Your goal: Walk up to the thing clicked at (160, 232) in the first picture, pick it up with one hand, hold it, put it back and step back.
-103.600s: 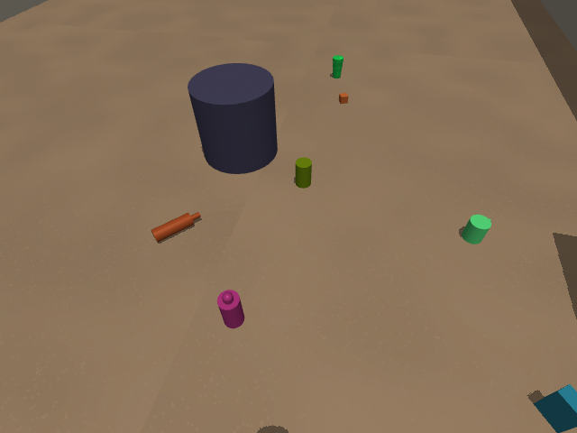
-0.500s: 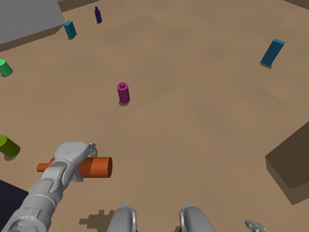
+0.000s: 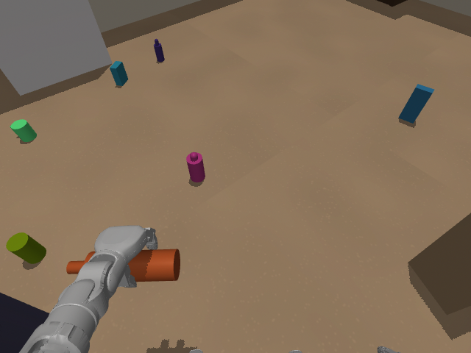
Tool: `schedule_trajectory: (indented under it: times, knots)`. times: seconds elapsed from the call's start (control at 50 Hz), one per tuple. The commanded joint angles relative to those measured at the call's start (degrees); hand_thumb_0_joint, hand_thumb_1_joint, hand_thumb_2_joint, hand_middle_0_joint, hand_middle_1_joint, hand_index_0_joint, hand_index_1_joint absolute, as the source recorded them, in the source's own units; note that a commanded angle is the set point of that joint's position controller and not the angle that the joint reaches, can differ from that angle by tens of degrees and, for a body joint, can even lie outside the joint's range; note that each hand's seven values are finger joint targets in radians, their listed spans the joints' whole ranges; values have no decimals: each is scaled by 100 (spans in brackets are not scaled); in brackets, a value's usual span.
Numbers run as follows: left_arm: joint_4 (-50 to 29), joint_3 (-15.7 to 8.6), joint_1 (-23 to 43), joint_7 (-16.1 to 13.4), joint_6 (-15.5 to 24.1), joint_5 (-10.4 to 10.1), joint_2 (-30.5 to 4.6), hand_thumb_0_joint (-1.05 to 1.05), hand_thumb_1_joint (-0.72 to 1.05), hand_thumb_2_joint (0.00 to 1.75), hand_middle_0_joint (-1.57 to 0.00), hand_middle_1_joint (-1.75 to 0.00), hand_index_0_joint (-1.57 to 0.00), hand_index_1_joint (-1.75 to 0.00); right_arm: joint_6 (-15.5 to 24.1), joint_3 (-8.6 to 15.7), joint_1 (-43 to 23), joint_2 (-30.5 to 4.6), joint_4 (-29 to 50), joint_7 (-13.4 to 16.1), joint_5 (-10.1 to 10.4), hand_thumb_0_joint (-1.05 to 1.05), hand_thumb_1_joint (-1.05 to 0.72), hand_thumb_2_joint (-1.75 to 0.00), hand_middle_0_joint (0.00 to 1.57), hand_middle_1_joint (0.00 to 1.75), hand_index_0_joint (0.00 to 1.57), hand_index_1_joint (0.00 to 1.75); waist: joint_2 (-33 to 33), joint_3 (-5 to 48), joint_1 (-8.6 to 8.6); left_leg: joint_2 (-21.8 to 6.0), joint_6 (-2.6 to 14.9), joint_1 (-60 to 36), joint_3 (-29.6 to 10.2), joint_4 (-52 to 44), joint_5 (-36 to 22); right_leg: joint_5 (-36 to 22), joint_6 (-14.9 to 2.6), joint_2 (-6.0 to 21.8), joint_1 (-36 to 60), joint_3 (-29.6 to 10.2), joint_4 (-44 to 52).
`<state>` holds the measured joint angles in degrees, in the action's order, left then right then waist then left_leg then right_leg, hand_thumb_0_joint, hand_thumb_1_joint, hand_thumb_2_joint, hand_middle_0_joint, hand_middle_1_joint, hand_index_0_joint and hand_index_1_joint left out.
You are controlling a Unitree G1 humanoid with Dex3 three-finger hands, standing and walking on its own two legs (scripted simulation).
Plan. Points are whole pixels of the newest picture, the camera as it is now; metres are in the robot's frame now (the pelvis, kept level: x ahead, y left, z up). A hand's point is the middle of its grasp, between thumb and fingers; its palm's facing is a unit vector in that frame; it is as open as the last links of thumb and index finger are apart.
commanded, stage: hold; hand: left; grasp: from above
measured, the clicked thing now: (123, 266) +0.32 +0.25 -0.12
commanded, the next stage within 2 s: crouch in 1.86 s
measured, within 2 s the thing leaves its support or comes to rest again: neither
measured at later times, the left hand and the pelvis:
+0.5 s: hand (127, 252) +0.32 +0.22 -0.04, palm faces -0.49 -0.01 -0.87, open 9.4 cm; pelvis +0.02 -0.01 +0.02, yaw +0 degrees
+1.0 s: hand (125, 267) +0.28 +0.21 -0.02, palm faces -0.49 -0.01 -0.87, open 9.4 cm; pelvis +0.00 -0.01 +0.03, yaw +0 degrees
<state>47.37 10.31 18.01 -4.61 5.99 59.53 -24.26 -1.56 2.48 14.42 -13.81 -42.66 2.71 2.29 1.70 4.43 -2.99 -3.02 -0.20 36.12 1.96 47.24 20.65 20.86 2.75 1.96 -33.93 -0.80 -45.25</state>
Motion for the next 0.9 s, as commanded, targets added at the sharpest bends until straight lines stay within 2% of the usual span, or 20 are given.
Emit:
schedule_trajectory:
  times: [0.0,0.02,0.06,0.14,0.18,0.22,0.26,0.32,0.36,0.44,0.46,0.5,0.52,0.54,0.58,0.6,0.64,0.66,0.72,0.88]
  knots:
    - [-1209,-523,2019,-249,48,-45,-1266,0,61,77,-89,-79,-94,-74,179,328,23,-885,544,54,-8,0,-90,-89,20,30,20,30,188,1722,-14,271,-25,-1703,-182,-831,-1534,-1329,-297,-367,582,131,792]
    - [-1298,-551,2009,-214,75,-19,-1357,0,63,79,-90,-81,-95,-76,168,333,-40,-888,581,57,-1,0,-90,-89,20,30,20,30,252,1782,93,290,-23,-1807,-154,-861,-1661,-1423,-296,-360,714,131,840]
    - [-1273,-543,2011,-139,109,4,-1347,0,59,81,-89,-80,-93,-75,130,333,-37,-890,562,61,-16,0,-90,-90,20,30,20,30,140,1725,24,295,-8,-1839,-151,-886,-1764,-1543,-278,-366,771,114,912]
    - [-1305,-538,1803,-49,142,-19,-1271,0,60,82,-89,-78,-93,-74,79,356,-92,-902,622,38,-15,0,-90,-89,20,30,20,30,177,1588,62,274,-40,-2053,-147,-1033,-1998,-1644,-299,-380,853,165,984]
    - [-1330,-592,1782,-19,149,0,-1338,0,59,83,-89,-77,-93,-74,46,372,-118,-919,671,29,-17,0,-90,-89,20,30,20,30,214,1595,105,276,-48,-2144,-141,-1080,-2071,-1660,-300,-383,905,174,1046]
    - [-1428,-519,1810,19,158,16,-1253,0,58,82,-88,-78,-92,-74,20,367,-122,-898,687,27,-20,0,-90,-89,20,30,20,30,159,1611,72,287,-26,-2149,-126,-1079,-2185,-1827,-288,-375,990,142,1057]
    - [-1581,-584,1850,52,157,-15,-1351,0,61,85,-91,-77,-94,-73,0,381,-165,-914,726,27,-9,0,-89,-89,20,30,20,30,291,1713,117,283,-27,-2266,-88,-1100,-2303,-1923,-287,-375,1103,143,1082]
    - [-1635,-587,1771,103,162,-30,-1351,0,61,87,-92,-77,-94,-74,-46,375,-187,-916,792,29,-3,0,-90,-90,20,30,20,30,136,1721,137,298,14,-2295,-67,-1089,-2528,-2195,-255,-367,1223,123,1113]
    - [-1614,-580,1689,125,154,-38,-1297,0,59,85,-90,-77,-93,-74,-81,359,-200,-892,799,36,-1,0,-90,-90,20,30,20,30,76,1583,111,317,12,-2213,-54,-1147,-2384,-2148,-248,-363,1293,93,1163]
    - [-1749,-658,1677,174,150,-38,-1421,0,59,82,-90,-76,-93,-72,-139,370,-336,-907,892,51,2,0,-90,-90,20,30,20,30,130,1658,191,332,35,-2319,-1,-1209,-2411,-2200,-235,-344,1434,97,1226]
    - [-1827,-659,1703,183,149,-69,-1399,0,59,84,-90,-76,-93,-73,-161,356,-320,-904,886,53,-3,0,-90,-90,20,30,20,30,116,1622,162,332,37,-2318,-4,-1238,-2362,-2177,-233,-346,1423,86,1242]
    - [-1863,-582,1709,203,146,-62,-1326,0,62,81,-91,-76,-95,-72,-188,337,-370,-891,917,61,10,0,-90,-90,20,30,20,30,158,1446,158,320,26,-2306,-13,-1334,-2171,-1958,-255,-362,1355,97,1292]
    - [-1868,-652,1650,205,141,-68,-1384,0,62,80,-92,-75,-95,-71,-194,327,-412,-887,909,70,12,0,-90,-89,20,30,20,30,140,1407,210,317,26,-2294,-27,-1367,-2075,-1841,-261,-366,1353,98,1324]
    - [-1729,-643,1537,213,124,-68,-1361,0,61,78,-90,-75,-94,-71,-203,338,-418,-901,923,74,15,0,-90,-89,20,30,20,30,76,1343,180,314,34,-2261,-33,-1393,-2009,-1778,-256,-365,1370,102,1359]
    - [-1955,-584,1710,244,131,-69,-1352,0,62,78,-91,-75,-95,-71,-218,322,-461,-883,972,86,21,0,-90,-89,20,30,20,30,49,1450,194,337,63,-2300,-4,-1420,-1986,-1833,-249,-346,1459,78,1382]
    - [-1981,-649,1714,245,122,-101,-1417,0,61,78,-90,-75,-94,-71,-230,325,-475,-895,980,92,29,0,-90,-90,20,30,20,30,131,1511,215,334,54,-2384,11,-1443,-2019,-1832,-253,-347,1483,73,1384]
    - [-2007,-595,1639,277,122,-119,-1336,0,60,81,-90,-76,-94,-72,-246,310,-507,-881,998,101,23,0,-90,-90,20,30,20,30,79,1448,185,328,66,-2390,20,-1467,-1986,-1803,-248,-353,1474,71,1411]
    - [-2064,-617,1697,284,132,-135,-1390,0,62,80,-91,-76,-95,-72,-249,300,-552,-872,988,118,28,0,-90,-90,20,30,20,30,74,1477,228,324,66,-2412,13,-1483,-1991,-1804,-243,-358,1495,82,1422]
    - [-1933,-600,1586,296,139,-153,-1345,0,62,80,-92,-75,-96,-72,-258,283,-599,-870,1010,129,30,0,-90,-90,20,30,20,30,33,1236,208,335,72,-2349,26,-1566,-1731,-1552,-247,-343,1452,76,1525]
    - [-2145,-608,1719,323,163,-179,-1389,0,62,76,-90,-78,-95,-73,-259,223,-776,-856,1049,165,22,0,-90,-90,20,30,20,30,15,1128,233,339,73,-2416,29,-1742,-1313,-1114,-257,-341,1409,53,1703]
